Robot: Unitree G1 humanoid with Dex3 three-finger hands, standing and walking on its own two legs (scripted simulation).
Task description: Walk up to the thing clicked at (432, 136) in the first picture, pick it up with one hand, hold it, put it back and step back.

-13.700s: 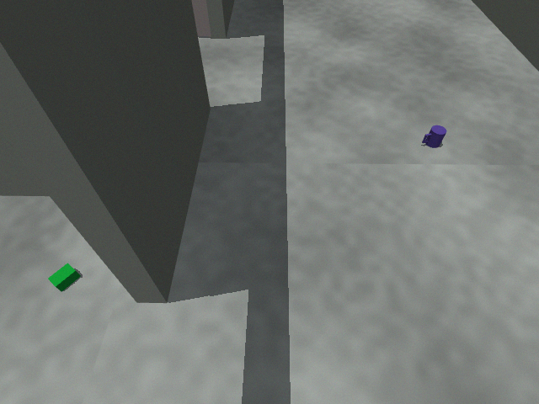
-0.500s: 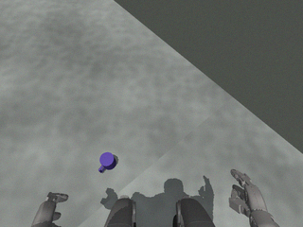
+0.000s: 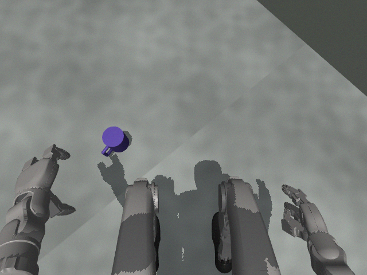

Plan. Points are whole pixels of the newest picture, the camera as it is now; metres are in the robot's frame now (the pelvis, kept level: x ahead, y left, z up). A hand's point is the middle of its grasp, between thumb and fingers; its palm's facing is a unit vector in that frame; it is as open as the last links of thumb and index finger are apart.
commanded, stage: rise first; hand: left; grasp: from above
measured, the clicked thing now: (113, 143) +0.47 +0.28 -0.45
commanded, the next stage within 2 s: approach in 1.58 s
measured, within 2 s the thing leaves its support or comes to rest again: neither
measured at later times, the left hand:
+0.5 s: hand (79, 164) +0.36 +0.32 -0.26, palm faces -0.48 -0.13 -0.87, open 14.1 cm
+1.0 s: hand (89, 155) +0.39 +0.31 -0.31, palm faces -0.47 -0.03 -0.88, open 14.1 cm
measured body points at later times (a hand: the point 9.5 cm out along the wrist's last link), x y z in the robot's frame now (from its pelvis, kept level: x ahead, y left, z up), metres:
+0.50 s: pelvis -0.04 +0.01 -0.11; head +0.18 +0.06 +0.28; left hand +0.38 +0.33 -0.21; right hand +0.05 -0.28 -0.23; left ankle +0.06 +0.13 -0.46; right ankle +0.07 -0.13 -0.46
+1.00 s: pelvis -0.03 +0.01 -0.15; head +0.20 +0.06 +0.23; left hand +0.41 +0.31 -0.26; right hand +0.05 -0.27 -0.27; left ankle +0.06 +0.13 -0.46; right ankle +0.07 -0.13 -0.46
